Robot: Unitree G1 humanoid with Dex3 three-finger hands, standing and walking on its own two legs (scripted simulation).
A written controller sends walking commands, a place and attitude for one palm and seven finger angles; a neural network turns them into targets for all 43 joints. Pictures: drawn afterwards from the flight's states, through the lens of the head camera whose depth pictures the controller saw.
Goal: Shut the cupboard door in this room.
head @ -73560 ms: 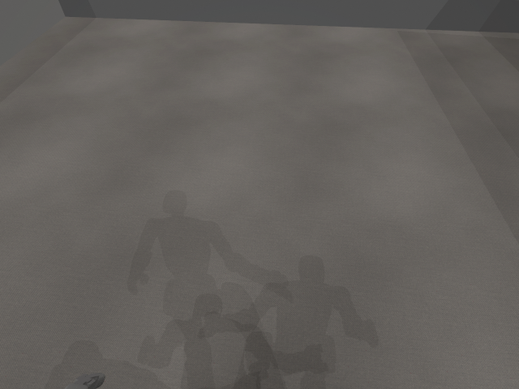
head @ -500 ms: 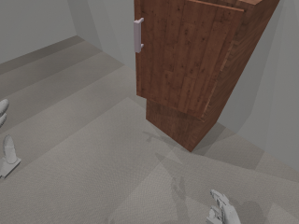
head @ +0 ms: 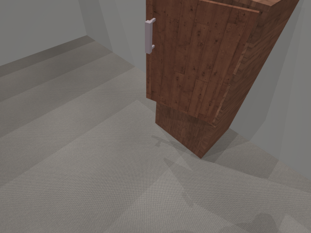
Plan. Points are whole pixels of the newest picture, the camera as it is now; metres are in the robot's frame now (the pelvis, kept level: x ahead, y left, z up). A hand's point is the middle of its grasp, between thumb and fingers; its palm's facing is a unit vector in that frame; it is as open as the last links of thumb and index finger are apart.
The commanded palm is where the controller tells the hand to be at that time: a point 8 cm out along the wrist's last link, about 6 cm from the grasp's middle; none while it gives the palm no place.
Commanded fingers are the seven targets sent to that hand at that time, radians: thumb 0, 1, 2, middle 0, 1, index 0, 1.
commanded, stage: let the arm hang, fingers relaxed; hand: left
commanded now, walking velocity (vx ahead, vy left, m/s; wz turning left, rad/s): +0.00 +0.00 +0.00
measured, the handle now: (150, 36) +0.88 +0.07 +0.07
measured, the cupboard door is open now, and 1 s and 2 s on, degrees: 17 17 17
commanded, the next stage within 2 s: look to check the result in 0.58 s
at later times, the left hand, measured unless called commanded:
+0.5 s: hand out of the picture -0.02 +0.15 -0.18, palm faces +0.02 -0.99 -0.11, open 7.3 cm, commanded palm none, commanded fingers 0.00 0.90 0.90 -0.20 -0.30 -0.20 -0.30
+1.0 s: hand out of the picture -0.03 +0.19 -0.17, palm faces +0.00 -0.98 -0.19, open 7.3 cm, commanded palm none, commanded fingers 0.00 0.90 0.90 -0.20 -0.30 -0.20 -0.30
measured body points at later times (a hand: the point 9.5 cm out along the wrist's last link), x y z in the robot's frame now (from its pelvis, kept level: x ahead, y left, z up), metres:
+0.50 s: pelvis +0.01 +0.01 +0.00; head +0.00 +0.02 +0.45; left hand -0.02 +0.20 -0.17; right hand -0.03 -0.19 -0.16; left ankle +0.06 +0.10 -0.74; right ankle -0.02 -0.10 -0.74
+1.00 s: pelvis +0.01 +0.02 +0.00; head +0.01 +0.02 +0.45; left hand -0.02 +0.24 -0.16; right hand -0.02 -0.19 -0.16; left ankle +0.06 +0.10 -0.74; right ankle -0.02 -0.10 -0.74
